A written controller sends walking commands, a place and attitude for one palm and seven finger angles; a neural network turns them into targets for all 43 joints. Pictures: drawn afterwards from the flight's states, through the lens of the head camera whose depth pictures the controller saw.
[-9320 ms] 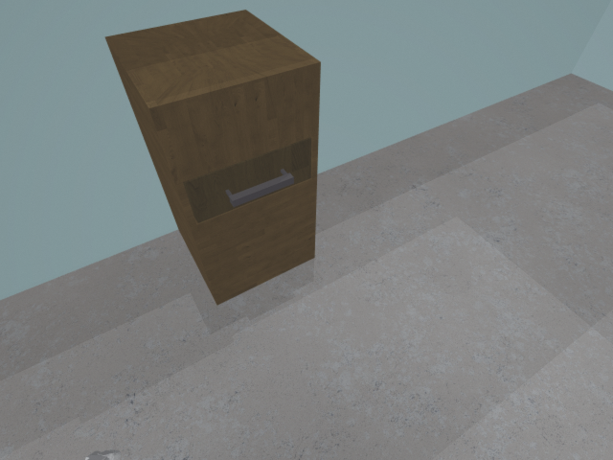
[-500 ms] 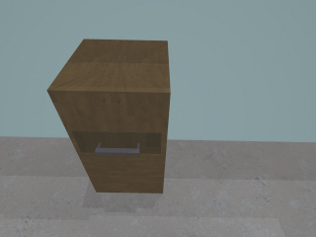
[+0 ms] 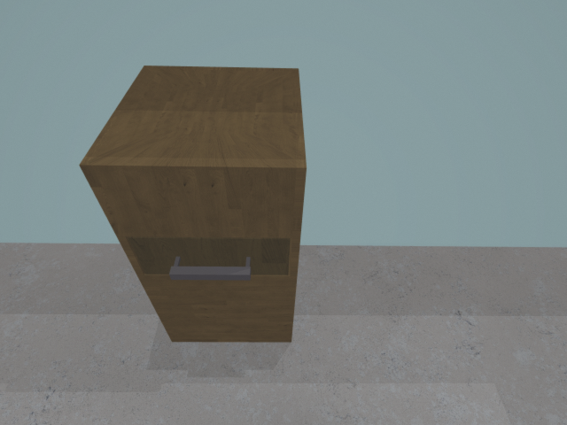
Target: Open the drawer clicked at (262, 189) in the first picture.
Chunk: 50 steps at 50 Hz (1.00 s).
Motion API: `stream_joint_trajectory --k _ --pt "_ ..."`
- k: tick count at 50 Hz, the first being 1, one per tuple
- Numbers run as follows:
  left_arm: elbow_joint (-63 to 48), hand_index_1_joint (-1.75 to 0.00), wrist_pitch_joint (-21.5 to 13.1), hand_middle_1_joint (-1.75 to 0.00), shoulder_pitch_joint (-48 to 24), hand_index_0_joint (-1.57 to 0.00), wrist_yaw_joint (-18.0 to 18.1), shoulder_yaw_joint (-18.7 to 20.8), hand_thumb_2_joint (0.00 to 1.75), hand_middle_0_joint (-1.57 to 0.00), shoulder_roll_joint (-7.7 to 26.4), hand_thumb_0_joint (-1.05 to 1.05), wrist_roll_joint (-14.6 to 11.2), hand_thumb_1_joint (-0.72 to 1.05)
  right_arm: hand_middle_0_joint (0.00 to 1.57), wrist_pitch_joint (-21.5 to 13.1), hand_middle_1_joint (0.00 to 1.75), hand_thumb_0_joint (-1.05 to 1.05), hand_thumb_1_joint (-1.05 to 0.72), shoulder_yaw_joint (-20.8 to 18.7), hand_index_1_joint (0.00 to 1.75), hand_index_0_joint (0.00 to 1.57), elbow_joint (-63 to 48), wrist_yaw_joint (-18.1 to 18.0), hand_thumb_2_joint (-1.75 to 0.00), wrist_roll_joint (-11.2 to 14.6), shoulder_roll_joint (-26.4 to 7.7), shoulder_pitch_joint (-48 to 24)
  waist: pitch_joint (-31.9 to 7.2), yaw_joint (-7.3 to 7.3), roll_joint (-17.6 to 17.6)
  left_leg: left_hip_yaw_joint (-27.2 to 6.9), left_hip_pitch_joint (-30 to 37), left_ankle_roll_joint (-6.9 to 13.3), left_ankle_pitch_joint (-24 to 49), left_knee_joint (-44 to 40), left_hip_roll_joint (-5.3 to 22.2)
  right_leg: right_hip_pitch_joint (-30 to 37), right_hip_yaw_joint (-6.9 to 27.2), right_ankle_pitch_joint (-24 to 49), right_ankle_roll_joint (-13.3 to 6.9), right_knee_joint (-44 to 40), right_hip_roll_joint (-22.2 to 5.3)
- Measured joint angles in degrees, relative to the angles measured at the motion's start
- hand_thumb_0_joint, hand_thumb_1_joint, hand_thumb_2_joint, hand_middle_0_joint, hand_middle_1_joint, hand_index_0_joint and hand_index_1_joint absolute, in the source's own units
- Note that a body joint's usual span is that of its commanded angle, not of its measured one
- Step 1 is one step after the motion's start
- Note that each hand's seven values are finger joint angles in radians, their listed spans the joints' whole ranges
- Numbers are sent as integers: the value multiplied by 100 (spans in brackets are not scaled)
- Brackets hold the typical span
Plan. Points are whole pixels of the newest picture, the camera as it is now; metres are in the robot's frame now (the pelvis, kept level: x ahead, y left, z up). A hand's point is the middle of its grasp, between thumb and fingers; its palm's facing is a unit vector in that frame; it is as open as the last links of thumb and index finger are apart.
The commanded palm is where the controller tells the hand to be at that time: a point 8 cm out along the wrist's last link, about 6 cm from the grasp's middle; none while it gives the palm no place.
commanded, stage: come to a stop and stand still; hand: left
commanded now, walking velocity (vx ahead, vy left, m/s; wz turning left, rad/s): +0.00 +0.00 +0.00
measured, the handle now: (212, 266) +0.53 +0.21 -0.25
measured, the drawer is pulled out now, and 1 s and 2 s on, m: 0.00 0.00 0.00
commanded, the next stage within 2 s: look again from close up in 0.44 s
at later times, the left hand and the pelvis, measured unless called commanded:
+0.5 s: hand out of the picture +0.01 +0.15 -0.17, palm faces +0.04 -0.98 -0.17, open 7.3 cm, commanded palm none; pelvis +0.02 +0.00 +0.00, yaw +0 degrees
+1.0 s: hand out of the picture +0.00 +0.14 -0.17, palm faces +0.04 -0.99 -0.16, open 7.4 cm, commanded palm none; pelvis +0.02 +0.00 +0.00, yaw -1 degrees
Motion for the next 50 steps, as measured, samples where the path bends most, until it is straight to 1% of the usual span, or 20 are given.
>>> stream_joint_trajectory --k 10,19,50 --pt "170 -29 -47 -30 -42 -20 23 8 90 -20 -48 1 -11 92 20 -44 30 1 -90 21 29 20 176 -31 -90 13 110 -121 10 9 48 -1 131 -36 -31 -93 55 117 -10 -39 -23 -74 60" --pt "254 -29 -59 -30 -31 -20 28 11 90 -20 -89 0 -12 92 20 -66 30 1 -90 25 29 20 257 -57 -90 14 126 -176 7 26 54 2 230 -49 -47 -165 79 203 -12 -63 -28 -127 88" --pt "400 -29 -73 -30 30 -20 29 13 90 -20 -212 0 -12 91 20 -94 30 0 -90 68 29 20 414 -105 -90 11 218 24 22 25 45 10 388 -73 -58 -324 107 311 -10 -121 -43 -191 124"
